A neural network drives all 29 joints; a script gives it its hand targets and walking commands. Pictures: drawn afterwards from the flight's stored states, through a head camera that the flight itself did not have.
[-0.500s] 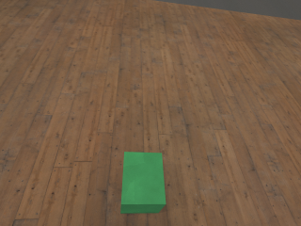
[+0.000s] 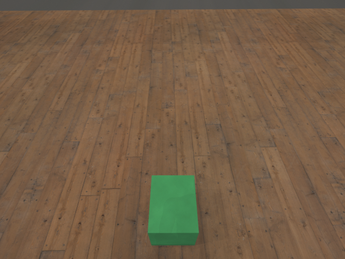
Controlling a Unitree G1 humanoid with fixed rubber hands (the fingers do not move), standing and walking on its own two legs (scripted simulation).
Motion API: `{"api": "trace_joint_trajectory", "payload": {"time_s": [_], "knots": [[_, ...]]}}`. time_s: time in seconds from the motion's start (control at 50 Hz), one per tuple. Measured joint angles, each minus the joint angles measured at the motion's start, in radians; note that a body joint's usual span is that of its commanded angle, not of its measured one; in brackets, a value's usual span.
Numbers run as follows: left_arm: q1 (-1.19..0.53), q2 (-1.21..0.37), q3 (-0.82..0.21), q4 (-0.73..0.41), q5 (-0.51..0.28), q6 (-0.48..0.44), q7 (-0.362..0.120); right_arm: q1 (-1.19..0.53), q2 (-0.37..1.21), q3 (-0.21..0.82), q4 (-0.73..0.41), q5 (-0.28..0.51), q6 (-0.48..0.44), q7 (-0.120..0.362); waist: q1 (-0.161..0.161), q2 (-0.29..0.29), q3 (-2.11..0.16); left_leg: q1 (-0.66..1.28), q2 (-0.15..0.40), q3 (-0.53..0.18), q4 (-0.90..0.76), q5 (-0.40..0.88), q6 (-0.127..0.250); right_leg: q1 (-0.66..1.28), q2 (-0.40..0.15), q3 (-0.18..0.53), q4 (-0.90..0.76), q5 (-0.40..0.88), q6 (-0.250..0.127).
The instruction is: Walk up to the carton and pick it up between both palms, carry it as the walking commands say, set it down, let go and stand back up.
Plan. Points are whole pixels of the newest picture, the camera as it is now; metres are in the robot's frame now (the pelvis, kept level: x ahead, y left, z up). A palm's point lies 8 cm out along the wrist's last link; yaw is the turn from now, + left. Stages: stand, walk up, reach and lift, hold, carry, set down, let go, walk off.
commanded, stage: walk up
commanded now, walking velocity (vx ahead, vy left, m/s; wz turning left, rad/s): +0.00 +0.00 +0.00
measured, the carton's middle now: (173, 210) +0.46 +0.00 -0.66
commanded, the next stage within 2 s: stand in 0.76 s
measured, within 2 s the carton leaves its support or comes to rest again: neither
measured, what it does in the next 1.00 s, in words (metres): stands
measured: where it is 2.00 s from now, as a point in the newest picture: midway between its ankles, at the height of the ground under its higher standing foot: outside the picture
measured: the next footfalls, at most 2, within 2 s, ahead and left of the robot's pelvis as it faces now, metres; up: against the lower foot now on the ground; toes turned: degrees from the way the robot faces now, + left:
none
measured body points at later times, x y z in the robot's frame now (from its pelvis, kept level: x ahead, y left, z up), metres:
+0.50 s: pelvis +0.02 -0.03 +0.00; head +0.04 -0.03 +0.45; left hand -0.01 +0.19 -0.16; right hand +0.02 -0.24 -0.16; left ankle +0.06 +0.07 -0.74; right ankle -0.08 -0.09 -0.74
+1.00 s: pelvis +0.02 -0.03 +0.00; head +0.05 -0.04 +0.45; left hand +0.00 +0.18 -0.16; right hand +0.05 -0.27 -0.17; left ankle +0.06 +0.07 -0.74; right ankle -0.08 -0.09 -0.74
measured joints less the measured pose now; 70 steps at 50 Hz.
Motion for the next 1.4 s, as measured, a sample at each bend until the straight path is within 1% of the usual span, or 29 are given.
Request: {"api": "trace_joint_trajectory", "payload": {"time_s": [0.18, 0.44, 0.62, 0.86, 1.14, 1.4], "knots": [[-0.004, -0.038, -0.005, -0.016, -0.003, -0.015, -0.002, 0.002, 0.001, 0.002, 0.024, -0.004, -0.007, -0.003, 0.007, -0.008, 0.005, -0.015, 0.023, -0.013, 0.033, -0.017, -0.017, 0.008, 0.024, -0.007, -0.016, 0.005, -0.02], [-0.068, -0.013, 0.008, -0.041, -0.009, -0.032, 0.003, 0.003, 0.019, 0.009, 0.03, -0.003, -0.02, -0.015, -0.001, -0.009, 0.008, -0.022, 0.035, -0.003, 0.05, -0.045, -0.031, 0.009, 0.034, 0.008, -0.025, -0.005, -0.034], [-0.084, 0.0, 0.011, -0.058, -0.009, -0.034, 0.005, 0.0, 0.012, 0.008, 0.029, 0.0, -0.019, -0.017, 0.001, -0.009, 0.01, -0.021, 0.035, -0.001, 0.061, -0.066, -0.035, 0.017, 0.033, 0.012, -0.031, -0.017, -0.037], [-0.089, 0.0, 0.009, -0.072, -0.006, -0.026, 0.01, -0.036, -0.007, 0.001, 0.003, -0.003, -0.015, -0.022, 0.005, -0.011, 0.025, -0.037, 0.039, -0.001, 0.08, -0.074, -0.039, -0.006, 0.035, 0.011, 0.004, -0.034, -0.041], [-0.09, 0.014, 0.016, -0.087, -0.004, -0.016, 0.009, -0.034, -0.012, 0.005, 0.001, -0.002, -0.008, -0.019, -0.004, 0.001, 0.016, -0.034, 0.052, -0.02, 0.093, -0.069, -0.051, 0.011, 0.051, -0.005, -0.007, -0.023, -0.052], [-0.085, 0.024, 0.019, -0.097, -0.005, -0.009, 0.007, -0.007, -0.018, 0.006, 0.003, -0.001, -0.005, -0.019, -0.008, -0.002, 0.021, -0.035, 0.056, -0.028, 0.096, -0.062, -0.051, 0.016, 0.058, -0.013, -0.012, -0.015, -0.053]]}}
